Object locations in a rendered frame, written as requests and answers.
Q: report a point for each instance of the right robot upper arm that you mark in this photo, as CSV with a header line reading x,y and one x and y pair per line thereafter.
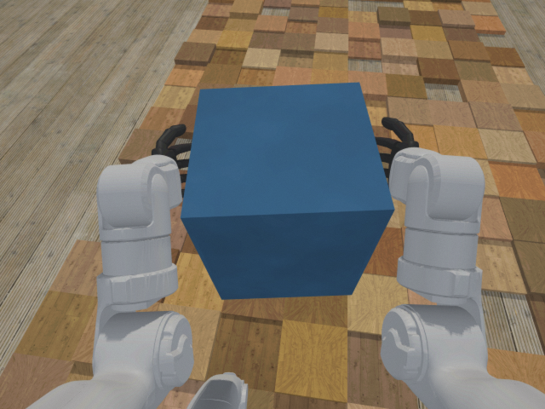
x,y
439,352

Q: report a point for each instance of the left robot thigh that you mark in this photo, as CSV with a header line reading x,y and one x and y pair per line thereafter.
x,y
223,391

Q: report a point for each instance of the left robot hand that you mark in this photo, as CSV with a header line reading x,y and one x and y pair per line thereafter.
x,y
165,140

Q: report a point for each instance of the right robot forearm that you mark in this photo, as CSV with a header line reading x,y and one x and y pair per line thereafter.
x,y
443,195

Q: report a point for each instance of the right robot hand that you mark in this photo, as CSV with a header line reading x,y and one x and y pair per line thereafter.
x,y
403,133

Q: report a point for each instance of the left robot forearm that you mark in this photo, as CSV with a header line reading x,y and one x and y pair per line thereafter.
x,y
134,203

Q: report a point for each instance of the left robot upper arm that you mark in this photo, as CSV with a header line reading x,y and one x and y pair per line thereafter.
x,y
139,358

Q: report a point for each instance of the carton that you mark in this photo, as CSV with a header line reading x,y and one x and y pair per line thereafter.
x,y
285,193

